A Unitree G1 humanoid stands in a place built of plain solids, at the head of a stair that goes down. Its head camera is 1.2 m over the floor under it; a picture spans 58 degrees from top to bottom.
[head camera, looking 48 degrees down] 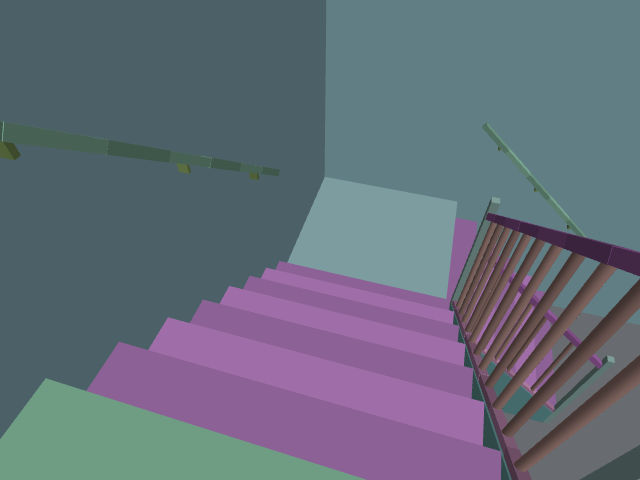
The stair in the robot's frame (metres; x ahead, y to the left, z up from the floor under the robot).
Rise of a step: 0.21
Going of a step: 0.24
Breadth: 1.33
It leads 16 degrees to the right of straight ahead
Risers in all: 8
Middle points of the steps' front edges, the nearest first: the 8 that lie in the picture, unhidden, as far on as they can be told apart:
0.36 0.15 0.00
0.59 0.09 -0.21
0.82 0.02 -0.42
1.05 -0.05 -0.62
1.29 -0.12 -0.83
1.52 -0.18 -1.04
1.75 -0.25 -1.25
1.99 -0.32 -1.46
